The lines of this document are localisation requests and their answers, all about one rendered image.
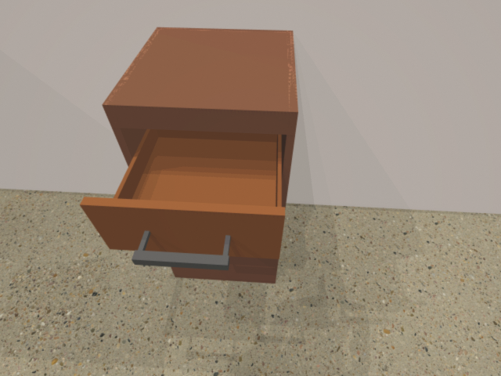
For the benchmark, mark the drawer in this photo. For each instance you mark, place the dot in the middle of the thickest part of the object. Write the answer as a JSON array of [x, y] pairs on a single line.
[[190, 189]]

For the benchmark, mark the handle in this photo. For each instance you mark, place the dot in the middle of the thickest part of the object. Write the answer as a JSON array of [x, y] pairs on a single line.
[[183, 260]]

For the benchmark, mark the cabinet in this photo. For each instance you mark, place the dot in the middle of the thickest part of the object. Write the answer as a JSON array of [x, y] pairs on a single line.
[[211, 80]]

